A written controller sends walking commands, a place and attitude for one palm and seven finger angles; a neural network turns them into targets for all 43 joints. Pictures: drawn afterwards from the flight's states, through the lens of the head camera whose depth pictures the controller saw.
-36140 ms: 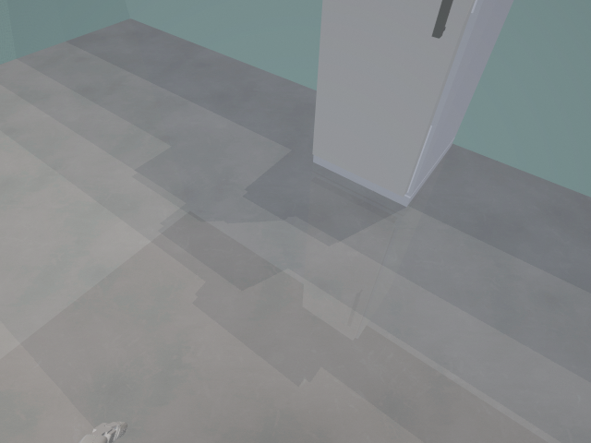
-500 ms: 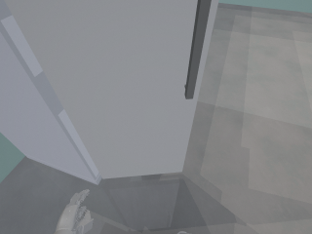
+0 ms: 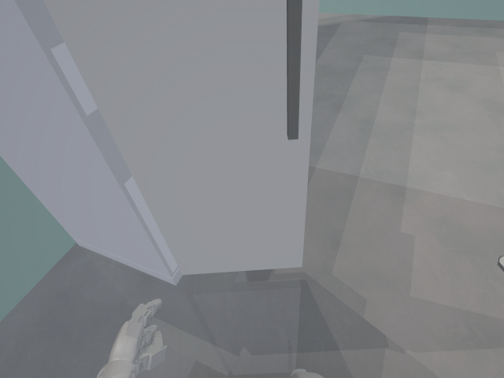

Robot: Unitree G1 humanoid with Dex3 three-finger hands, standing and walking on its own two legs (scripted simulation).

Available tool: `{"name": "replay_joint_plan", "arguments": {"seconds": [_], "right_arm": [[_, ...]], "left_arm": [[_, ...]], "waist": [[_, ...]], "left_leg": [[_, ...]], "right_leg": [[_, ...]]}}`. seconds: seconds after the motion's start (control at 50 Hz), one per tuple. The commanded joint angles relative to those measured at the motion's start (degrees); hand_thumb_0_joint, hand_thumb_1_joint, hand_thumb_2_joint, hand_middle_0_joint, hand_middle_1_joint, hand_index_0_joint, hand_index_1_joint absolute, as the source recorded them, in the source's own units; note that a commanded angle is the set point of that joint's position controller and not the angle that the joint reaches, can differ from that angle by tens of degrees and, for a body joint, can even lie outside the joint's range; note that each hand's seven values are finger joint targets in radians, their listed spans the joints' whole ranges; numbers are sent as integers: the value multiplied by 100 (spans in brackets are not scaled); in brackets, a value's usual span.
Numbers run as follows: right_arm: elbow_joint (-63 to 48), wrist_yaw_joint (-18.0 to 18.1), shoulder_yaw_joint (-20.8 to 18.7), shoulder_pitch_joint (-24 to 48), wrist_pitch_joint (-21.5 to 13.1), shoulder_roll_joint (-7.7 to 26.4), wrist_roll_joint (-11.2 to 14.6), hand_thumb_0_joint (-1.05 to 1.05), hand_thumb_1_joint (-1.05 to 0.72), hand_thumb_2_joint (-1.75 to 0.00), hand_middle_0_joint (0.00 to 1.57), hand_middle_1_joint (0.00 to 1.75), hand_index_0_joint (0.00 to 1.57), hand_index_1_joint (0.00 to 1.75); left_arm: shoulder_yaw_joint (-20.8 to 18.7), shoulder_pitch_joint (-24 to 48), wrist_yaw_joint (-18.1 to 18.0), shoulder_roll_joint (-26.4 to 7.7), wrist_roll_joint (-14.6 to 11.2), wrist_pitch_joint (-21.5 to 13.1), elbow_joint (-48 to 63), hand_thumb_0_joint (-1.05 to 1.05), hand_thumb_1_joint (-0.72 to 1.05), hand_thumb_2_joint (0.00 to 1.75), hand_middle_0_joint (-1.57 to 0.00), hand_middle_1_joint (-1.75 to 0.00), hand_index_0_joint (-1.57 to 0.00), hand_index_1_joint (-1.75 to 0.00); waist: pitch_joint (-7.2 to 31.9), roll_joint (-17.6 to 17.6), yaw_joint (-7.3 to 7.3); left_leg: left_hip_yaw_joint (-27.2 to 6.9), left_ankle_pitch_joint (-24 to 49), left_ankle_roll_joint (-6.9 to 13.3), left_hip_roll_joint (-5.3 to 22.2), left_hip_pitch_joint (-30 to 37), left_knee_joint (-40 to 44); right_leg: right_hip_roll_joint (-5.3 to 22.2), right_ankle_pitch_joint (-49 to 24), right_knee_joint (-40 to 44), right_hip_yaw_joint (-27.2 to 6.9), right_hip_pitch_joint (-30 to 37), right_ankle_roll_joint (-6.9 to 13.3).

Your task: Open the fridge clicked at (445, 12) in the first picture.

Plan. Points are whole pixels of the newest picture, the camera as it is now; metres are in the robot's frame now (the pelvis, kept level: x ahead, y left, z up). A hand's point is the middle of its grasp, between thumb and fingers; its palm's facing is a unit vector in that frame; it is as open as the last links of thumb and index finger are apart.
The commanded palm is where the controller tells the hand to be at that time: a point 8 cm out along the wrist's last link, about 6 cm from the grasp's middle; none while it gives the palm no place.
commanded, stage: stop stepping back and stand still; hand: right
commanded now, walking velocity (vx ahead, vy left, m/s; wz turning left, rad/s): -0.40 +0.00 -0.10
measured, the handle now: (292, 35) +0.65 -0.11 +0.26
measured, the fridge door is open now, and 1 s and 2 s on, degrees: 65 65 65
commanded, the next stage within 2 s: let the arm hang, fingers relaxed in 1.14 s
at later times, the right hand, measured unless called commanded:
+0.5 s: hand out of the picture +0.05 -0.36 +0.18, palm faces +0.51 +0.83 -0.21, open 7.4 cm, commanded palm -0.03 -0.39 +0.19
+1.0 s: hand out of the picture -0.05 -0.40 +0.18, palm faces +0.50 +0.80 -0.33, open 7.4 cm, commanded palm -0.13 -0.43 +0.19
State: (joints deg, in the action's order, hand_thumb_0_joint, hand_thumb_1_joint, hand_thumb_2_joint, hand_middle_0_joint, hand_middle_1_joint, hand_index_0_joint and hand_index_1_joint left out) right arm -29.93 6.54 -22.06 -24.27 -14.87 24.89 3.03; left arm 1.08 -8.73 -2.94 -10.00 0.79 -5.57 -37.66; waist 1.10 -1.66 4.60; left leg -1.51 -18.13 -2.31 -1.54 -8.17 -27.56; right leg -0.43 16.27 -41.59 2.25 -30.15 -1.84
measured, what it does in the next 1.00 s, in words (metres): walks backwards: right foot, then left foot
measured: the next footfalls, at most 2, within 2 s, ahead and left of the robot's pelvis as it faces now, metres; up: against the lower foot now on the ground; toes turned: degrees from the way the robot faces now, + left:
right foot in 0.04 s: +0.15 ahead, -0.06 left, +0.00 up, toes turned -1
left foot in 0.30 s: -0.09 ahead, +0.06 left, +0.00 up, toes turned +6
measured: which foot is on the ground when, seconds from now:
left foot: down 0.00-0.04, up 0.06-0.28, down 0.30-0.44, up 0.46-0.66, down 0.68-0.90, up 0.92-1.00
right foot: up 0.00-0.02, down 0.04-0.26, up 0.28-0.44, down 0.46-0.66, up 0.68-0.88, down 0.90-1.00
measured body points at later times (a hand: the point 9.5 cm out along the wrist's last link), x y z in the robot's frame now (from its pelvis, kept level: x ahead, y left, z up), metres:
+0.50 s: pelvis -0.18 -0.09 -0.02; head -0.21 -0.13 +0.43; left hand -0.04 +0.17 -0.07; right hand +0.01 -0.40 +0.19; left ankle -0.16 +0.05 -0.69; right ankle -0.10 -0.21 -0.73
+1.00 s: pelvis -0.26 -0.13 +0.00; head -0.27 -0.16 +0.45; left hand -0.08 +0.10 -0.06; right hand -0.09 -0.44 +0.19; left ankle -0.23 -0.02 -0.68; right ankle -0.21 -0.25 -0.73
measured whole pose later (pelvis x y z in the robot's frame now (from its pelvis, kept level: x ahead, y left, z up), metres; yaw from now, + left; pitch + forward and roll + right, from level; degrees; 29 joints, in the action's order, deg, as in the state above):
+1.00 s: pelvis -0.26 -0.13 +0.00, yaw -3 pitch -3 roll +0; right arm -26.3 9.1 -23.8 -23.7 -10.6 22.8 1.5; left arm -0.6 -11.9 -4.0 -9.5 0.6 -8.2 -36.3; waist -0.5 -5.1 -1.0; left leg 0.3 -24.6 1.3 -0.3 -26.1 -58.5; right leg 2.1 14.6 -34.5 3.4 -17.1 1.1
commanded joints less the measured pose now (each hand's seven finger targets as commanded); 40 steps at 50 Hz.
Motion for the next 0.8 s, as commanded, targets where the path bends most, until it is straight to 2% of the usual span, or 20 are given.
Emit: {"name": "replay_joint_plan", "arguments": {"seconds": [0.0,0.06,0.2,0.22,0.24,0.28,0.3,0.34,0.38,0.4,0.42,0.44,0.48,0.54,0.58,0.62,0.64,0.68,0.72,0.78], "right_arm": [[-1248,-4,-726,911,-41,1156,57,0,-90,-90,20,30,20,30],[-1515,-46,-1155,19,-327,1326,211,0,-90,-90,20,30,20,30],[-1894,186,-1135,-1220,185,1187,83,0,-90,-90,20,30,20,30],[-1821,212,-1127,-1310,274,1266,33,0,-90,-90,20,30,20,30],[-1703,233,-1289,-1321,332,1374,68,0,-90,-90,20,30,20,30],[-2106,265,-1637,606,267,1854,171,0,-90,-90,20,30,20,30],[-1101,272,-1390,1004,257,1577,137,0,-90,-90,20,30,20,30],[-592,164,-599,1634,408,1007,-66,0,-90,-90,20,30,20,30],[-465,263,-256,1326,398,696,-139,0,-90,-90,20,30,20,30],[-784,293,-216,1401,332,700,-128,0,-90,-90,20,30,20,30],[-1321,338,-277,1485,181,747,-116,0,-90,-90,20,30,20,30],[-1598,323,-617,1332,22,1121,-127,0,-90,-90,20,30,20,30],[-1593,114,-968,401,18,1192,-14,0,-90,-90,20,30,20,30],[-2110,168,-959,-326,17,1046,-18,0,-90,-90,20,30,20,30],[-1651,248,-948,-719,143,1005,-31,0,-90,-90,20,30,20,30],[-1130,223,-1020,-557,365,1039,-111,0,-90,-90,20,30,20,30],[-876,246,-1109,-398,401,1117,-105,0,-90,-90,20,30,20,30],[-1146,246,-1881,599,105,2088,31,0,-90,-90,20,30,20,30],[-150,175,-792,452,280,797,29,0,-90,-90,20,30,20,30],[-389,239,-337,973,189,584,-115,0,-90,-90,20,30,20,30]], "left_arm": [[-287,626,-257,-1169,-67,-313,1077,0,90,90,-20,-30,-20,-30],[-448,341,-50,-1050,40,-582,1112,0,90,90,-20,-30,-20,-30],[-487,64,13,-792,65,-320,1169,0,90,90,-20,-30,-20,-30],[-524,-120,-2,-798,13,-257,1047,0,90,90,-20,-30,-20,-30],[-581,-215,-7,-887,-80,-186,947,0,90,90,-20,-30,-20,-30],[-387,158,-39,-913,-14,-138,990,0,90,90,-20,-30,-20,-30],[-272,55,-25,-735,75,-161,956,0,90,90,-20,-30,-20,-30],[-545,246,-157,-1037,-79,-143,901,0,90,90,-20,-30,-20,-30],[-391,221,-337,-930,-49,-191,762,0,90,90,-20,-30,-20,-30],[-332,37,-347,-975,-52,-268,776,0,90,90,-20,-30,-20,-30],[-377,-23,-282,-1185,-49,-374,936,0,90,90,-20,-30,-20,-30],[-324,126,-196,-1019,-27,-454,1152,0,90,90,-20,-30,-20,-30],[-505,205,64,-976,-4,-396,1123,0,90,90,-20,-30,-20,-30],[-437,396,104,-881,40,-306,1127,0,90,90,-20,-30,-20,-30],[-379,226,17,-775,112,-200,1107,0,90,90,-20,-30,-20,-30],[-383,158,-9,-686,12,-107,1017,0,90,90,-20,-30,-20,-30],[-462,182,-45,-688,-111,-67,1038,0,90,90,-20,-30,-20,-30],[-346,90,-74,-735,-34,-265,915,0,90,90,-20,-30,-20,-30],[-484,103,-179,-868,-81,-233,845,0,90,90,-20,-30,-20,-30],[-366,221,-350,-773,-53,-296,784,0,90,90,-20,-30,-20,-30]], "waist": [[87,2081,-375],[1172,1549,-284],[1091,1910,-179],[1259,824,-140],[899,-1181,-219],[98,-877,-699],[3,-1089,-801],[-550,-859,-734],[-564,625,-741],[-363,1680,-779],[-414,3585,-729],[-617,2916,-634],[-203,1185,-461],[153,2177,-320],[464,2467,-327],[358,253,-159],[58,-1491,-268],[2,-556,-647],[-387,-785,-600],[-340,-237,-547]], "left_leg": [[267,311,160,-32,-1507,-1493],[-347,-1624,325,-531,-891,-3271],[1062,-1396,661,-851,1097,-351],[827,-1277,935,-256,787,679],[-384,-804,1321,1151,-1044,1355],[-1443,-1257,1937,2544,-2680,1486],[-1256,-2524,1158,2434,-2751,1776],[-827,-3544,1126,1763,-3449,1550],[-203,-3182,1138,1409,-2949,184],[432,-2597,911,730,-2650,-1322],[896,-2146,444,-193,-3429,-3494],[299,-1559,351,-172,-2903,-4609],[261,-884,302,-195,-2091,-5060],[843,-708,456,-241,-454,-2907],[1144,-1386,626,-519,1213,-1409],[214,-1460,992,141,1382,559],[-2430,-2029,1561,1663,269,1671],[-1886,-234,1503,1908,-1819,1352],[-2539,-3496,1559,1780,-1696,1877],[-1474,-2654,1454,1651,-1911,1264]], "right_leg": [[1118,-2221,2605,-1625,1499,394],[1883,1262,3859,-2909,1220,376],[409,1581,3686,-248,782,-805],[-213,1031,1724,589,1224,-829],[-286,868,-1427,125,1625,-436],[253,764,-4748,-1001,119,64],[603,737,-3955,-899,144,76],[635,872,-2327,-323,1071,240],[388,1308,-6,54,1707,391],[228,1583,1301,-90,1957,407],[1410,2887,2788,-2721,2137,798],[2168,3165,3721,-4101,848,1247],[1912,3778,3830,-3537,-102,1039],[1272,2985,3415,-1365,-506,609],[1079,2732,2915,-822,-1089,346],[161,1880,-209,237,-1385,125],[-199,1382,-2850,138,-1716,167],[482,661,-4512,-383,-573,100],[514,426,-3278,-453,-974,181],[586,841,-803,-67,628,375]]}}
